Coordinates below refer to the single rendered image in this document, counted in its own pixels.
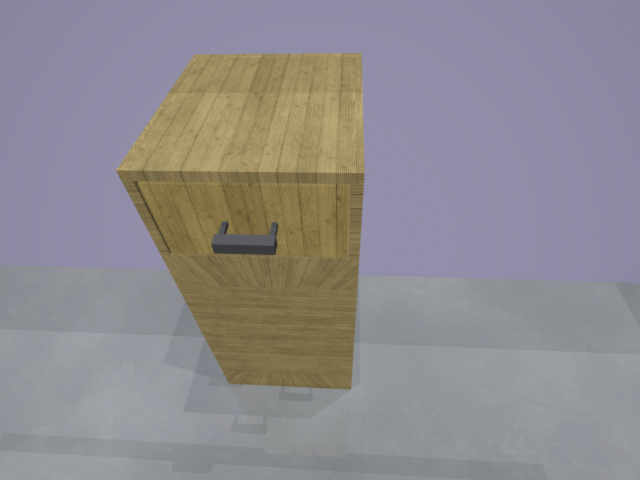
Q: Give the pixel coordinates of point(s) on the handle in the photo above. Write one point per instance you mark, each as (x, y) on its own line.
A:
(223, 243)

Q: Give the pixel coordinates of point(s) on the cabinet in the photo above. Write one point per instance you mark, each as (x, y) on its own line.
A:
(263, 118)

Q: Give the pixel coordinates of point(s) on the drawer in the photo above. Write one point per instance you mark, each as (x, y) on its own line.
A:
(312, 218)

